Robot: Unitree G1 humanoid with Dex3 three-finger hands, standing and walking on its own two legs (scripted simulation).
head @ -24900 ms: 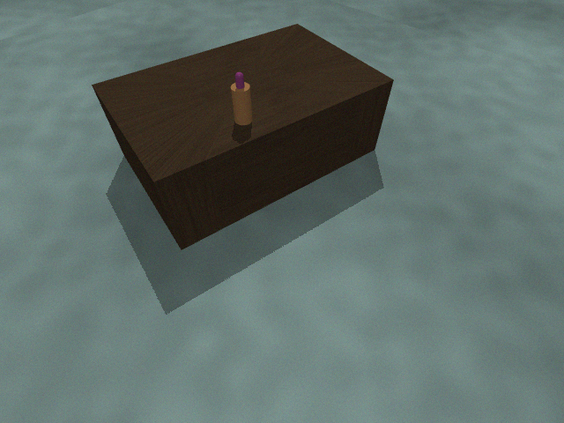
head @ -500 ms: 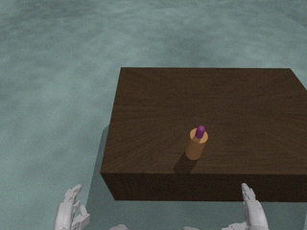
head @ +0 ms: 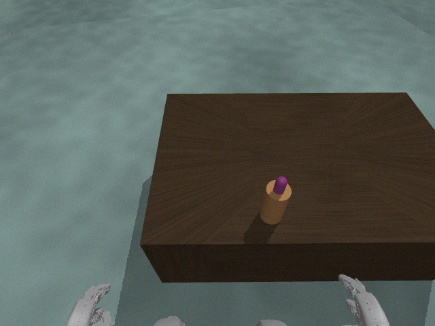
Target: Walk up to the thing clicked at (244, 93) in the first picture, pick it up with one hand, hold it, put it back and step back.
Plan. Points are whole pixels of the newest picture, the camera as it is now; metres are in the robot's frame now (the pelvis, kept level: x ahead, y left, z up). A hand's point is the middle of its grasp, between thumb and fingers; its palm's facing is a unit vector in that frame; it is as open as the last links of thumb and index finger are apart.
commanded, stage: stand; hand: right
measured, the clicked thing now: (276, 198) +0.48 -0.17 -0.21
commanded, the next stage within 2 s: none
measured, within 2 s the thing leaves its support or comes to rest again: neither
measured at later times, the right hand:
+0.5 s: hand out of the picture +0.07 -0.24 -0.12, palm faces -0.03 +0.93 -0.36, open 7.4 cm
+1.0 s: hand out of the picture +0.06 -0.24 -0.11, palm faces -0.03 +0.93 -0.36, open 7.4 cm
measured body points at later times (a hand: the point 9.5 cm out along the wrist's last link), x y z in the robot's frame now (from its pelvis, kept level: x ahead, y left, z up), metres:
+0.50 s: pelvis +0.01 +0.00 +0.04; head +0.02 +0.01 +0.49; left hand +0.07 +0.29 -0.10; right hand +0.07 -0.29 -0.09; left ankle +0.02 +0.15 -0.70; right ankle +0.00 -0.13 -0.70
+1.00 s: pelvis +0.01 +0.01 +0.05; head +0.01 +0.02 +0.50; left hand +0.06 +0.31 -0.09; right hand +0.07 -0.29 -0.09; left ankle +0.02 +0.15 -0.70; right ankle +0.00 -0.13 -0.70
